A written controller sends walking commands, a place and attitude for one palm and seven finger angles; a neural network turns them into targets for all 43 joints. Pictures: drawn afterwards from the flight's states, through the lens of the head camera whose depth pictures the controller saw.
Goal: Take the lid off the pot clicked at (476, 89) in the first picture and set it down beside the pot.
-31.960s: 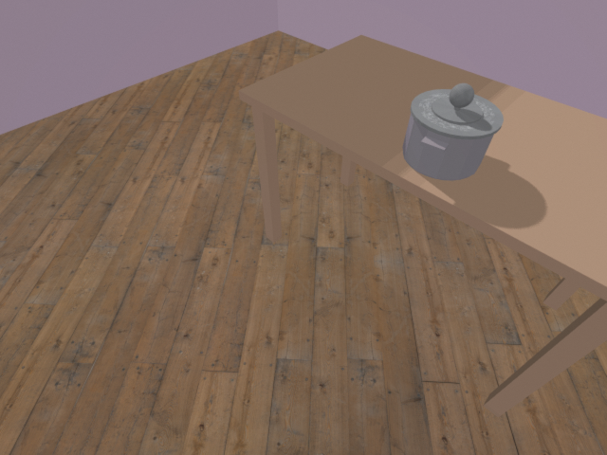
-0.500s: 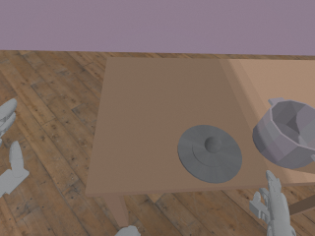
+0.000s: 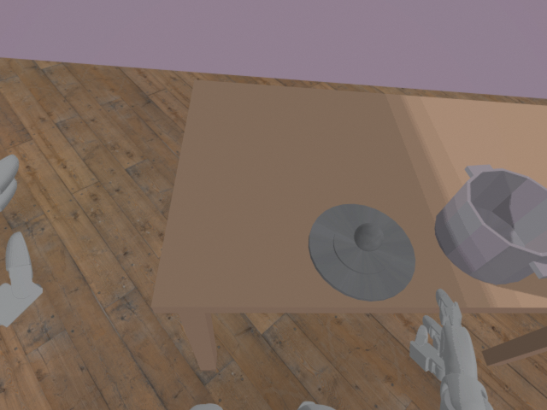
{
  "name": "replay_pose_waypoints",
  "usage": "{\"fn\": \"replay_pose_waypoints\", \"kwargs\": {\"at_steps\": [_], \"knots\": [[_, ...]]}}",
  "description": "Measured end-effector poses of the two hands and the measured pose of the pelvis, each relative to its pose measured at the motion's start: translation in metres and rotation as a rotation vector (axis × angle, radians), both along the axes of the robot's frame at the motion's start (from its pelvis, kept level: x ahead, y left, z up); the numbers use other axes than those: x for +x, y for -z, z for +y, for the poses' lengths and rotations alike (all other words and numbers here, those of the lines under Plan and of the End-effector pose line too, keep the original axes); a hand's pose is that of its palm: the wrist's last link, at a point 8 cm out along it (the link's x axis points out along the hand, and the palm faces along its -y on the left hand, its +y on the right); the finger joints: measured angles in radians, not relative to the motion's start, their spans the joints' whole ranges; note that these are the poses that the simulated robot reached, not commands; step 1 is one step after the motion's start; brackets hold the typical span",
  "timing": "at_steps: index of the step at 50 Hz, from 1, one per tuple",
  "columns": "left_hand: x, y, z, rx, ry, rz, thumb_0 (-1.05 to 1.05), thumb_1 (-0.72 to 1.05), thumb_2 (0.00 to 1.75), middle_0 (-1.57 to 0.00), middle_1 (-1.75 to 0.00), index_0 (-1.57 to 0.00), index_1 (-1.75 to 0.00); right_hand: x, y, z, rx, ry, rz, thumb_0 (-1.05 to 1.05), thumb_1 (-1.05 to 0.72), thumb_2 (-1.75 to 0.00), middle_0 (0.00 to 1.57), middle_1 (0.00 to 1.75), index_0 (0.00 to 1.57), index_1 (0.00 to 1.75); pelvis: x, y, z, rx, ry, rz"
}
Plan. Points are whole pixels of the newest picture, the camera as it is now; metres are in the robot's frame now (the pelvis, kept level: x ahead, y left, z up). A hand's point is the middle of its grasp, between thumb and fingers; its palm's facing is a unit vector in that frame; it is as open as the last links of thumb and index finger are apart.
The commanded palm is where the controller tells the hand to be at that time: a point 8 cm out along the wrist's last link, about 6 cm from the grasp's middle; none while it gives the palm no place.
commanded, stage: step back with the hand held close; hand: left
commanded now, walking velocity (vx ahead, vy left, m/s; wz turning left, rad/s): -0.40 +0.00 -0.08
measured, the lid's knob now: (368, 237) +0.41 -0.14 -0.02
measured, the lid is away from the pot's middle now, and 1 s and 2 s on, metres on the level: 0.26 0.26 0.26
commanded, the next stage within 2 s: stop stepping back and stand still in 0.40 s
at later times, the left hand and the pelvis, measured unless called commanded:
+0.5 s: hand out of the picture +0.07 +0.20 +0.17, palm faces +0.32 -0.85 -0.43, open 7.4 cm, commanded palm +0.00 +0.25 +0.18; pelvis -0.13 -0.03 +0.00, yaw -1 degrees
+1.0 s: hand out of the picture -0.09 +0.21 +0.17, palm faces +0.43 -0.80 -0.41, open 7.4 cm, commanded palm -0.15 +0.25 +0.18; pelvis -0.27 -0.04 -0.01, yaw +2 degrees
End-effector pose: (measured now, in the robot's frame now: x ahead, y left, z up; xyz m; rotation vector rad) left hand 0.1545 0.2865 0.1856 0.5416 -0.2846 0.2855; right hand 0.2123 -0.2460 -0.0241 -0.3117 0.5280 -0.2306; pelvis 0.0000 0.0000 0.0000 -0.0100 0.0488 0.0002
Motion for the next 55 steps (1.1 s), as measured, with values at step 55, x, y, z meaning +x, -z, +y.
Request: {"fn": "replay_pose_waypoints", "kwargs": {"at_steps": [55], "knots": [[-0.31, -0.011, -0.039, 0.065, -0.051, -0.107, 0.02, 0.88, 0.9, -0.21, -0.3, -0.21, -0.3, -0.366, 0.074, -0.013, 0.194, -0.047, 0.198, 0.01, -0.9, -0.9, 0.2, 0.3, 0.2, 0.3, -0.289, 0.02, -0.036, 0.006, -0.053, -0.053]]}}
